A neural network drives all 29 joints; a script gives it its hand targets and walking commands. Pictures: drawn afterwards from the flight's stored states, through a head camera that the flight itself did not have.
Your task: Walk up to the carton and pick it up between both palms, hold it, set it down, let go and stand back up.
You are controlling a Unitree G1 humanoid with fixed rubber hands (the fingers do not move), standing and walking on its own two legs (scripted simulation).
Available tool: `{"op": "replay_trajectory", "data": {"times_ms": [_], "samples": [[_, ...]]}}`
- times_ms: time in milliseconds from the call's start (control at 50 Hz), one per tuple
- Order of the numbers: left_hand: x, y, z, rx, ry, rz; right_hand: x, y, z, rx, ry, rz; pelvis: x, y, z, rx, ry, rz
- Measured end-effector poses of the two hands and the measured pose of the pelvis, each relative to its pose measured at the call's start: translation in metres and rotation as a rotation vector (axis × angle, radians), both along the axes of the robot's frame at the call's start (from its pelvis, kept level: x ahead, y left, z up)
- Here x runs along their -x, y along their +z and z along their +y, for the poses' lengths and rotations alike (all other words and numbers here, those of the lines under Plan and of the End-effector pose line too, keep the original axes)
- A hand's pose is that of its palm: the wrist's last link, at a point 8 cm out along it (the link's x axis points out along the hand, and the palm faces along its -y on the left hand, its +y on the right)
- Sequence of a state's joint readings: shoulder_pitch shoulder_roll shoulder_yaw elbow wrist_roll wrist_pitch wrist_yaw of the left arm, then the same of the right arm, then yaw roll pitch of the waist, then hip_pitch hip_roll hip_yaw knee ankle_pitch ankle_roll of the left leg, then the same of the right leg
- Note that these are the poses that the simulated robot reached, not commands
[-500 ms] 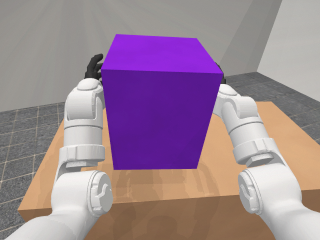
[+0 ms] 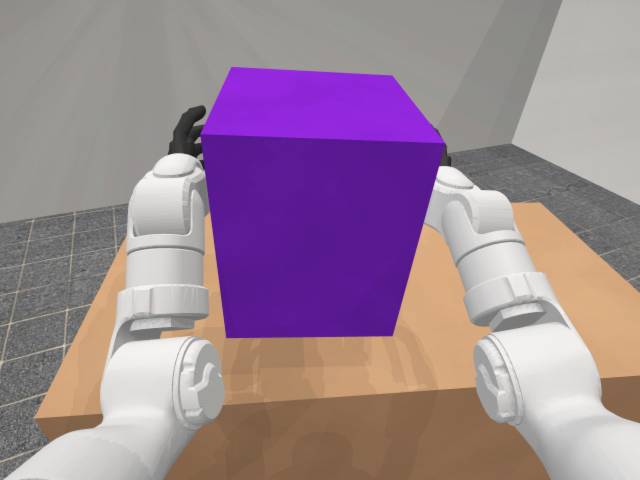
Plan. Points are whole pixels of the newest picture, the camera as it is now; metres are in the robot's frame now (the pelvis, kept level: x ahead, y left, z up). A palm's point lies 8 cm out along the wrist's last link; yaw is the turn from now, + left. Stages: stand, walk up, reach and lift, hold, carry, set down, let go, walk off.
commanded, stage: hold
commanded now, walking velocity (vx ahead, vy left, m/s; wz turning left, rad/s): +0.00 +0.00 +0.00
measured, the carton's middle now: (312, 202) +0.36 +0.00 +0.24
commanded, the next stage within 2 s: none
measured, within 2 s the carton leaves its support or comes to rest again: neither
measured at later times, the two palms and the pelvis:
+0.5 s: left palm (185, 169) +0.37 +0.15 +0.27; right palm (429, 179) +0.37 -0.14 +0.26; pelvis +0.00 +0.00 +0.00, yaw +0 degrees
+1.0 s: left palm (186, 170) +0.37 +0.15 +0.27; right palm (429, 181) +0.37 -0.14 +0.26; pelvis +0.01 +0.00 +0.00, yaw +0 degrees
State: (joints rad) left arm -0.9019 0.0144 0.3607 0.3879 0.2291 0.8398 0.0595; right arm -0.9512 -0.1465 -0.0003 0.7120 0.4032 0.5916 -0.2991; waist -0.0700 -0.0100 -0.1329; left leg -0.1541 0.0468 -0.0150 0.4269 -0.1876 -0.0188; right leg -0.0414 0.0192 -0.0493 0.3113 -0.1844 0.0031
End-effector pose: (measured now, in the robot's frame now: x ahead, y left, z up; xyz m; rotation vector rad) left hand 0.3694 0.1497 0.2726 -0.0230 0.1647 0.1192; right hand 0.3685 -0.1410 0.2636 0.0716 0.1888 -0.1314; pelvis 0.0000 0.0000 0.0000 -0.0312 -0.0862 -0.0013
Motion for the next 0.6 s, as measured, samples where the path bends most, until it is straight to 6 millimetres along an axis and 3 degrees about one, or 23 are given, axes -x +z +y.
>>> {"op": "replay_trajectory", "data": {"times_ms": [600], "samples": [[-0.0034,-0.0017,0.0009,-0.003,0.001,-0.001,-0.0037,-0.0004,0.001,0.006,0.002,0.0,-0.0019,0.0,0.0013,0.003,0.002,0.01]]}}
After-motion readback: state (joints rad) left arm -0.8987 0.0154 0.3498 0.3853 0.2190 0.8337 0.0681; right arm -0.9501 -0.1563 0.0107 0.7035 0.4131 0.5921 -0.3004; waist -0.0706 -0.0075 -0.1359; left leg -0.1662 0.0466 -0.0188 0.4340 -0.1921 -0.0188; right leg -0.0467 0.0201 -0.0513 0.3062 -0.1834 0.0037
